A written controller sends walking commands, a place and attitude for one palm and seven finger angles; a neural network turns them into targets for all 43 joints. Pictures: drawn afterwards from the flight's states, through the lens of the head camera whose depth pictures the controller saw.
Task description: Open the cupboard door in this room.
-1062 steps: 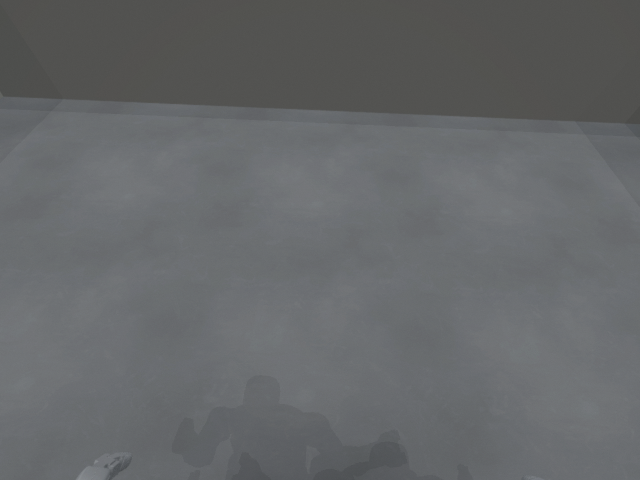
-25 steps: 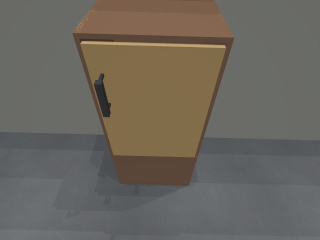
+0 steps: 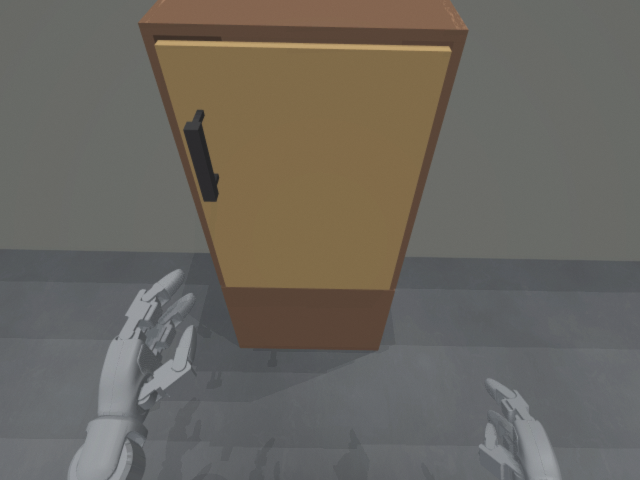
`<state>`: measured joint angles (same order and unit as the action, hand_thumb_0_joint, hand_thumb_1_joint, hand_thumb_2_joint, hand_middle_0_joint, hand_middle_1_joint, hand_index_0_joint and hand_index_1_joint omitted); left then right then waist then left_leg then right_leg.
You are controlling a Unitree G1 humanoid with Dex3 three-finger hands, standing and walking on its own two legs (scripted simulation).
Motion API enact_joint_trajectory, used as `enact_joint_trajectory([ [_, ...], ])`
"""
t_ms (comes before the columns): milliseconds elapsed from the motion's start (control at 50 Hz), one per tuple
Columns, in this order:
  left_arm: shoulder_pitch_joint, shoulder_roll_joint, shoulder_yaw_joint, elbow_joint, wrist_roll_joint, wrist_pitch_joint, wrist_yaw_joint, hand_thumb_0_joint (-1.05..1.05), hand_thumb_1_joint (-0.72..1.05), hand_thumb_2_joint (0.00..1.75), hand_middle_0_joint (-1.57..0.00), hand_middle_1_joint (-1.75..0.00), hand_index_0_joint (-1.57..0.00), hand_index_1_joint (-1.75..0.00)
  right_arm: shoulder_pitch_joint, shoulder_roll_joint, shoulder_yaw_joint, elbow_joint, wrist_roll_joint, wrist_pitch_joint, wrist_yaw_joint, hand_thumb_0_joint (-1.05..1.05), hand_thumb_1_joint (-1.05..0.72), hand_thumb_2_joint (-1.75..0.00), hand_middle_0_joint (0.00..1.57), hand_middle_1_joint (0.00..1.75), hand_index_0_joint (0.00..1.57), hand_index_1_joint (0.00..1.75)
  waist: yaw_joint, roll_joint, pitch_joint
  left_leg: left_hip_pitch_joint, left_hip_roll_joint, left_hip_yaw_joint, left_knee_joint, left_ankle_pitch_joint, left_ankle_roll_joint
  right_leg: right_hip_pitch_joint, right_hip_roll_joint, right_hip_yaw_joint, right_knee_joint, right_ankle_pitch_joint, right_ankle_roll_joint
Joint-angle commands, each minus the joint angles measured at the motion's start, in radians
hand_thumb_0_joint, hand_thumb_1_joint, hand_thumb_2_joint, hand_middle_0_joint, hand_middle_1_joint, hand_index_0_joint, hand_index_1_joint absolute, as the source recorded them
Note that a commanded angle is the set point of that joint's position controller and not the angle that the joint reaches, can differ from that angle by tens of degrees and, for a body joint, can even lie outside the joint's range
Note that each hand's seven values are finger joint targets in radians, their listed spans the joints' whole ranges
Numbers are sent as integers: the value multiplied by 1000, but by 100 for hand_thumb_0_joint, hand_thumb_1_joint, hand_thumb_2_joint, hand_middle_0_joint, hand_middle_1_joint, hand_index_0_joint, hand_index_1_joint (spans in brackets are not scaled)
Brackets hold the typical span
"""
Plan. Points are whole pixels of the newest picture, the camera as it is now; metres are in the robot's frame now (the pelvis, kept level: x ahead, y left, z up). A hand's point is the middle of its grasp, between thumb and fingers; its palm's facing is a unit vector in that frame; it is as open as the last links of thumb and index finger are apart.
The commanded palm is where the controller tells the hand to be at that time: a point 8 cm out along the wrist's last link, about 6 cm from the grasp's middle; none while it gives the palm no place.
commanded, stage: raise the hand with hooked fingers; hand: left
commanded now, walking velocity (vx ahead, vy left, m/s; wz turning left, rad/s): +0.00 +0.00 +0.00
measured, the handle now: (205, 157) +0.59 +0.21 +0.08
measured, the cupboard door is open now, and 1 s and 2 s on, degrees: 0 0 0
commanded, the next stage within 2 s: move the hooked fingers beside the handle in 1.80 s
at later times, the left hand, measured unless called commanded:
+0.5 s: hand (156, 380) +0.24 +0.20 +0.02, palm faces -0.03 -1.00 -0.01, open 10.8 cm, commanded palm +0.20 +0.27 +0.04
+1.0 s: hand (78, 336) +0.26 +0.28 +0.08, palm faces +0.07 -1.00 -0.05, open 13.6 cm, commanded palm +0.23 +0.33 +0.08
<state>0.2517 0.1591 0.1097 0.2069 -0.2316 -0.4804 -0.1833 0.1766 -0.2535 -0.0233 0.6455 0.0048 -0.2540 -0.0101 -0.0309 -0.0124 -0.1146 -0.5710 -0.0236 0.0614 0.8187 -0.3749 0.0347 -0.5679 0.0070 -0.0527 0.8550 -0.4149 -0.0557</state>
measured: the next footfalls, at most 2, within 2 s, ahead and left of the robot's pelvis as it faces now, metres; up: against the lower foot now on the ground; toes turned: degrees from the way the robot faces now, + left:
none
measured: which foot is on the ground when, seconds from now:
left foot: down 0.00-1.00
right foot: down 0.00-1.00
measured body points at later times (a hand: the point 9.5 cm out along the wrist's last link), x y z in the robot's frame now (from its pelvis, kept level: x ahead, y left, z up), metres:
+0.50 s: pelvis -0.01 +0.00 -0.02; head +0.04 +0.00 +0.43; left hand +0.23 +0.26 +0.03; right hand +0.14 -0.21 -0.12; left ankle +0.02 +0.10 -0.70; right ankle +0.01 -0.08 -0.70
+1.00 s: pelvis +0.00 +0.03 +0.00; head +0.03 +0.03 +0.45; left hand +0.25 +0.33 +0.08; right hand +0.19 -0.21 -0.06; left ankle +0.02 +0.10 -0.70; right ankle +0.01 -0.08 -0.70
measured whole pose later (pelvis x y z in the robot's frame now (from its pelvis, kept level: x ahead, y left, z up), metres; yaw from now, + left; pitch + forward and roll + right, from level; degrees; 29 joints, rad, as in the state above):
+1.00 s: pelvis +0.00 +0.03 +0.00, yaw +1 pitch +7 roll -3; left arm 0.10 0.36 0.34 0.22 -0.34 -0.26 -0.38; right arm 0.24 -0.27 0.06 0.54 0.05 -0.23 -0.07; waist 0.01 0.03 -0.09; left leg -0.60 -0.02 0.02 0.88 -0.41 0.06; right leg -0.54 0.02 -0.10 0.82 -0.40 -0.03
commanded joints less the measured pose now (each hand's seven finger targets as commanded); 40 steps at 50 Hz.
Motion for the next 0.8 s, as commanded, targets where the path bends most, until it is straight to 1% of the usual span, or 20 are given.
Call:
enact_joint_trajectory([
  [0, 311, 161, 140, -42, -29, -57, -159, 0, 53, 74, -23, -54, -23, -54, -92, -134, -59, -265, 17, -6, 15, 0, -90, -90, 20, 30, 20, 30, 131, -17, -115, -138, -35, -10, 53, 117, -34, 55, -38, 88, -31, 180, 18],
  [40, 168, 201, 160, -207, -48, -22, -133, 0, 48, 72, -23, -57, -23, -57, -88, -130, -53, -314, 17, 14, 6, 0, -90, -90, 20, 30, 20, 30, 120, 68, -146, -146, -28, -18, 66, 63, -26, 1, -25, 99, -19, 57, 15],
  [60, 94, 187, 142, -282, -53, -22, -109, 0, 46, 71, -23, -58, -23, -58, -89, -124, -49, -337, 17, 17, 0, 0, -90, -90, 20, 30, 20, 30, 93, 78, -153, -148, -21, -23, 81, 33, -18, -39, -21, 111, -27, 0, 21],
  [120, -92, 203, 142, -525, -38, -113, -18, 0, 39, 68, -24, -63, -24, -63, -17, -97, -42, -311, 8, 11, -16, 0, -90, -90, 20, 30, 20, 30, 33, 162, -194, -90, 13, -70, 122, 22, -2, -116, -7, 115, -22, -44, 19],
  [140, -199, 206, 106, -621, -33, -148, -4, 0, 36, 67, -24, -64, -24, -64, -11, -101, -33, -303, 1, 8, -25, 0, -90, -90, 20, 30, 20, 30, -4, 146, -203, -81, 21, -90, 138, 20, 5, -155, 5, 105, 3, -33, 19],
  [160, -154, 206, 97, -632, -20, -171, 4, 0, 34, 66, -24, -66, -24, -66, 8, -102, -33, -287, -1, 1, -34, 0, -90, -90, 20, 30, 20, 30, -4, 152, -221, -70, 27, -96, 142, 24, 5, -163, 7, 108, 3, -39, 13],
  [200, -113, 170, 25, -595, -20, -189, -24, 0, 29, 64, -24, -69, -24, -69, 19, -111, -20, -259, 6, -17, -44, 0, -90, -90, 20, 30, 20, 30, -41, 148, -196, -71, 34, -106, 158, 23, 8, -192, 12, 94, 3, -24, 17],
  [260, -126, 194, -4, -411, -29, -106, -115, 0, 22, 61, -25, -74, -25, -74, 20, -137, -2, -229, 21, -23, -62, 0, -90, -90, 20, 30, 20, 30, -74, 74, -113, -146, 36, -120, 159, -44, 10, -195, 15, 92, -29, -84, 31],
  [300, -80, 243, 47, -277, -37, 11, -164, 0, 18, 59, -25, -76, -25, -76, 19, -144, 3, -234, 36, -14, -73, 0, -90, -90, 20, 30, 20, 30, -40, 28, -100, -198, 29, -110, 134, -73, 7, -141, 4, 120, -86, -160, 39],
  [320, -59, 270, 91, -232, -48, 78, -179, 0, 15, 58, -25, -78, -25, -78, 14, -146, 2, -245, 44, -5, -79, 0, -90, -90, 20, 30, 20, 30, -17, -16, -120, -203, 24, -104, 113, -66, 7, -88, -5, 129, -114, -177, 44],
  [360, -3, 287, 161, -217, -87, 199, -192, 0, 11, 56, -26, -81, -26, -81, -11, -139, 5, -287, 54, 12, -83, 0, -90, -90, 20, 30, 20, 30, 47, -27, -185, -168, 9, -92, 72, -20, 4, 19, -18, 129, -137, -142, 48],
  [400, 8, 321, 257, -280, -130, 253, -158, 0, 6, 54, -26, -84, -26, -84, -27, -122, 6, -302, 49, 21, -85, 0, -90, -90, 20, 30, 20, 30, 87, -23, -259, -125, 6, -86, 53, 62, 0, 111, -28, 127, -140, -39, 54],
  [440, 28, 318, 327, -324, -163, 233, -101, 0, 1, 52, -26, -87, -26, -87, -26, -97, 9, -291, 38, 21, -81, 0, -90, -90, 20, 30, 20, 30, 112, -24, -266, -97, 15, -96, 35, 136, -8, 154, -18, 101, -111, 99, 51],
  [480, 27, 305, 332, -379, -147, 158, -55, 0, -3, 50, -27, -90, -27, -90, 1, -88, 2, -265, 32, 9, -71, 0, -90, -90, 20, 30, 20, 30, 100, 24, -247, -53, 24, -94, 10, 198, -12, 133, -4, 65, -79, 217, 43],
  [520, -6, 271, 266, -380, -107, 86, -38, 0, -8, 48, -27, -93, -27, -93, 21, -97, -1, -243, 24, -2, -56, 0, -90, -90, 20, 30, 20, 30, 59, 55, -175, -33, 28, -94, 1, 201, -10, 48, 11, 28, -57, 215, 37],
  [580, -55, 252, 188, -301, -73, 32, -85, 0, -15, 45, -27, -98, -27, -98, 51, -126, -5, -221, 21, -13, -49, 0, -90, -90, 20, 30, 20, 30, 5, 40, -107, -34, 31, -100, 12, 156, -4, -33, 17, 22, -60, 163, 37],
  [620, -94, 257, 170, -264, -82, 36, -140, 0, -20, 43, -28, -100, -28, -100, 60, -147, -8, -218, 34, -23, -57, 0, -90, -90, 20, 30, 20, 30, -9, 49, -110, -30, 30, -103, 3, 91, -3, -53, 15, 29, -87, 80, 38],
  [720, -163, 381, 284, -310, -129, 89, -197, 0, -31, 38, -29, -108, -29, -108, 60, -159, -12, -224, 47, -39, -82, 0, -90, -90, 20, 30, 20, 30, 33, 83, -246, 74, 29, -110, -41, 169, -4, 65, 11, 24, -107, 154, 31],
  [740, -184, 420, 323, -324, -137, 93, -191, 0, -34, 37, -29, -110, -29, -110, 60, -161, -8, -223, 42, -39, -83, 0, -90, -90, 20, 30, 20, 30, 46, 101, -246, 87, 28, -117, -45, 201, -9, 77, 17, 19, -97, 186, 24],
  [780, -189, 407, 336, -322, -142, 94, -168, 0, -38, 35, -29, -112, -29, -112, 54, -148, -1, -222, 41, -36, -83, 0, -90, -90, 20, 30, 20, 30, 51, 116, -221, 109, 33, -117, -68, 222, -14, 78, 19, 3, -102, 200, 23],
])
